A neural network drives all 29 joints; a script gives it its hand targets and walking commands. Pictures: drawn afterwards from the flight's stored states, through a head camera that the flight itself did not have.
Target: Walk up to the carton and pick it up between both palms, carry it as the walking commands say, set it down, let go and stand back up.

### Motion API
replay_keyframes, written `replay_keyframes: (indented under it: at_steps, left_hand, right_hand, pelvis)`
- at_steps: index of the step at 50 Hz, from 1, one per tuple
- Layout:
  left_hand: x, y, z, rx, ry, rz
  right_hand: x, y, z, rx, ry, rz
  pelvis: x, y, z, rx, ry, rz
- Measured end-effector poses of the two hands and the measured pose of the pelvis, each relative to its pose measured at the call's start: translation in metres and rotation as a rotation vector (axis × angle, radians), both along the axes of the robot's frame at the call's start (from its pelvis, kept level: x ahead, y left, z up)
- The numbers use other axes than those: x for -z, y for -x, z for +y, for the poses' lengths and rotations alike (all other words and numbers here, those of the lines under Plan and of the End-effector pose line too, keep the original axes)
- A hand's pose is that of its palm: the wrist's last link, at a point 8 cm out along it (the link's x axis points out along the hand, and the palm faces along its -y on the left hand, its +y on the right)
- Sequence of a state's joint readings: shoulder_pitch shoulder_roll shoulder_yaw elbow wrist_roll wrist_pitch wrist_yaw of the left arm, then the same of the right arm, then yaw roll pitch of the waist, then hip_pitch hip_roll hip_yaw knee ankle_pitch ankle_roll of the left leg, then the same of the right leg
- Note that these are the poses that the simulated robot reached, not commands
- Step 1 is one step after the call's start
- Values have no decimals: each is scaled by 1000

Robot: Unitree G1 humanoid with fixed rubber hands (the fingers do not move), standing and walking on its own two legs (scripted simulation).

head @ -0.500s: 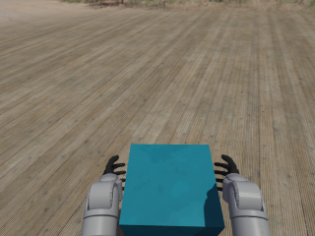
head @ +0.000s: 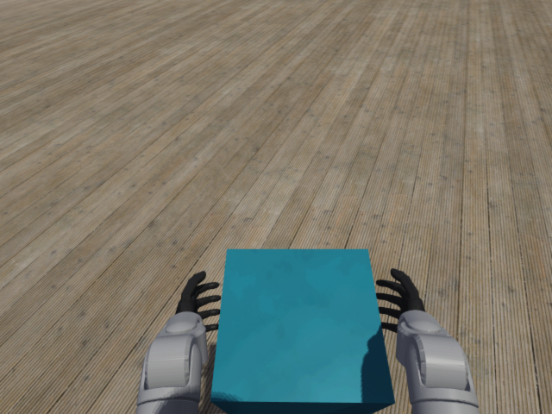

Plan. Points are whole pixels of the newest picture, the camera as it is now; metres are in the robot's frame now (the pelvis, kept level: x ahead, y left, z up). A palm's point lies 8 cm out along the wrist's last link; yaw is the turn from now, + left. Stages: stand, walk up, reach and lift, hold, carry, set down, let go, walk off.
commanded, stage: carry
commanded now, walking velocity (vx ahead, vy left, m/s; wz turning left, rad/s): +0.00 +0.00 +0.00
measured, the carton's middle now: (297, 331) +0.30 +0.00 -0.05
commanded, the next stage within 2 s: none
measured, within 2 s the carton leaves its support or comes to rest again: neither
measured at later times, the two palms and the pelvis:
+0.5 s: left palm (198, 321) +0.28 +0.14 +0.03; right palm (417, 321) +0.27 -0.17 +0.03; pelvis +0.01 -0.01 +0.00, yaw +0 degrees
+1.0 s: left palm (206, 323) +0.26 +0.12 +0.06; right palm (440, 345) +0.22 -0.18 +0.05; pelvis -0.03 +0.00 -0.01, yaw -4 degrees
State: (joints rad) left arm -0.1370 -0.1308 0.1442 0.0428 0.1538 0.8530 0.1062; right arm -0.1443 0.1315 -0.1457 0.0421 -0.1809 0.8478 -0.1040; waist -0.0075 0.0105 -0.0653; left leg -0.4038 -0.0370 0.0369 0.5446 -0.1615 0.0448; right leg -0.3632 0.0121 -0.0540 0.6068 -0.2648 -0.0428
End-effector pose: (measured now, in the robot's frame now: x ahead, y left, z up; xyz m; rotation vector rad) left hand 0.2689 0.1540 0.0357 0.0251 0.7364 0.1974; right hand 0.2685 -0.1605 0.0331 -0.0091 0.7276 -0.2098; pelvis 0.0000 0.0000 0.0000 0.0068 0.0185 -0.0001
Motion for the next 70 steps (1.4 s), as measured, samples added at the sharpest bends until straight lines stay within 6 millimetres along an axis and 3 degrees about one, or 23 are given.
replay_keyframes:
  at_steps: [9, 29, 35, 40, 51, 57, 64, 70]
  left_hand:
    - [0, -6, -3, 24, -5, -14]
    - [9, -5, -12, 16, -5, -12]
    - [-23, 7, -18, -87, -16, -52]
    - [-29, 5, -22, -74, -13, -16]
    - [-22, 12, -30, 0, -7, 107]
    - [-23, 12, -31, 0, -24, 114]
    - [1, 6, -32, 53, -48, 103]
    - [9, 5, -29, 96, 4, 36]
  right_hand:
    - [0, -6, -5, -12, 9, -16]
    - [7, -4, -13, -10, -1, -15]
    - [-23, 5, -10, 62, -9, -53]
    - [-27, 8, -14, 72, -15, -17]
    - [-19, 45, -21, 187, -24, 104]
    - [-14, 44, -22, 172, -43, 114]
    - [7, 34, -26, 119, -16, 101]
    - [11, 34, -28, 101, -3, 32]
  pelvis:
    - [0, -9, -4, 2, 0, -11]
    - [-1, -8, -13, -2, -2, -6]
    - [5, 0, -15, 22, -6, 10]
    - [13, 13, -13, 59, -19, 24]
    - [11, 34, 1, 80, -15, 17]
    - [9, 38, 0, 99, -16, 9]
    - [6, 33, -3, 81, -5, -3]
    - [4, 25, -3, 74, 3, -1]
